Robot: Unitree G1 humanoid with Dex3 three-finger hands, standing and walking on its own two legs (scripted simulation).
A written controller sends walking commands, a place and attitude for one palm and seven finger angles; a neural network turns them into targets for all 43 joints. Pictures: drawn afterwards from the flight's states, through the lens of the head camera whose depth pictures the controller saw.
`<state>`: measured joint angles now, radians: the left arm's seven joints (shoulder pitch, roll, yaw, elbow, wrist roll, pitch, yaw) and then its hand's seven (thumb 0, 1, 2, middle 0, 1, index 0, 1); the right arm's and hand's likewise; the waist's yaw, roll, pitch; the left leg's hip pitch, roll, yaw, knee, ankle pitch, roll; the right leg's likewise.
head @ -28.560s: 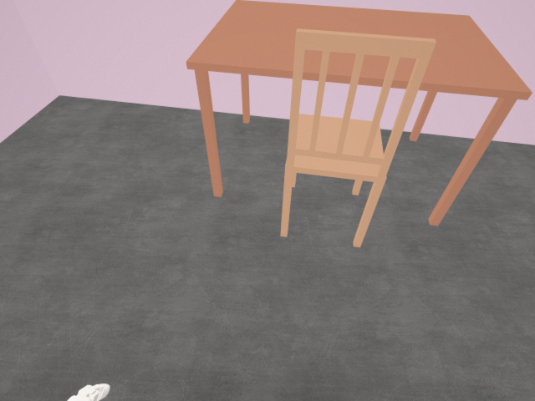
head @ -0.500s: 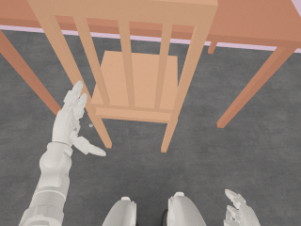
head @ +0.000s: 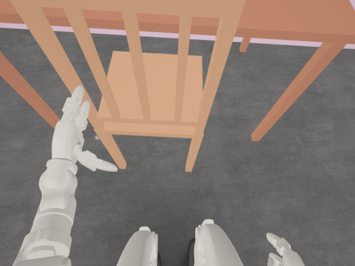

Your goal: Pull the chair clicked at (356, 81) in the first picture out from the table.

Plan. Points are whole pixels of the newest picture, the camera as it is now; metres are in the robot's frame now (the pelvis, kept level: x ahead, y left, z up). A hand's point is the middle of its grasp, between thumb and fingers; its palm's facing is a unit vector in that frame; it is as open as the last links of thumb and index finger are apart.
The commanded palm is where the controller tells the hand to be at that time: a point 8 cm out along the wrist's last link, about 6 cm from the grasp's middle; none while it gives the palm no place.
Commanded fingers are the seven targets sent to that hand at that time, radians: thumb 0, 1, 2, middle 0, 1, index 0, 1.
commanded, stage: aim the fingers beside a spindle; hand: left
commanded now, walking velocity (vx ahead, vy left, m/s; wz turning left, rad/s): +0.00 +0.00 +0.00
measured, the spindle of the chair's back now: (140, 79) +0.53 +0.09 +0.04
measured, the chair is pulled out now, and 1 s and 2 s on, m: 0.00 0.00 0.00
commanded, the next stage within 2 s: none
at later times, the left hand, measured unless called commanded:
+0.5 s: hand (94, 140) +0.38 +0.18 +0.02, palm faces -0.07 -1.00 -0.03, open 16.9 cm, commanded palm +0.36 +0.23 +0.01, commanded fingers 0.00 -0.50 0.30 -0.06 -0.08 -0.06 -0.08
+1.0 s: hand (105, 145) +0.37 +0.16 +0.01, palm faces -0.09 -1.00 -0.03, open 16.9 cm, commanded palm +0.36 +0.22 +0.02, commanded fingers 0.00 -0.50 0.30 -0.06 -0.08 -0.06 -0.08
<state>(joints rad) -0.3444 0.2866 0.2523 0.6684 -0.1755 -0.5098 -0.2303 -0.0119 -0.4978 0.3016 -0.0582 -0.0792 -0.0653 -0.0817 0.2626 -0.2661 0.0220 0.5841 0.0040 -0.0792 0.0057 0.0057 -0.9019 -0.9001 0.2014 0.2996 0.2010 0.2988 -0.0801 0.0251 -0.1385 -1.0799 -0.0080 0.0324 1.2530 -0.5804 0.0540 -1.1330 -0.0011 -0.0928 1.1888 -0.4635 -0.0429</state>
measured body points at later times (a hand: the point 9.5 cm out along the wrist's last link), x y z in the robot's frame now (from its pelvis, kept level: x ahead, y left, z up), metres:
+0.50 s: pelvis +0.00 +0.01 +0.00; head +0.12 +0.02 +0.44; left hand +0.38 +0.24 +0.02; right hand +0.13 -0.24 -0.11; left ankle +0.00 +0.09 -0.63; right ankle +0.05 -0.10 -0.63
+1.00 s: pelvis +0.00 +0.01 +0.00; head +0.12 +0.02 +0.43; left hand +0.37 +0.21 +0.02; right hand +0.12 -0.24 -0.11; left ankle +0.00 +0.09 -0.63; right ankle +0.05 -0.10 -0.63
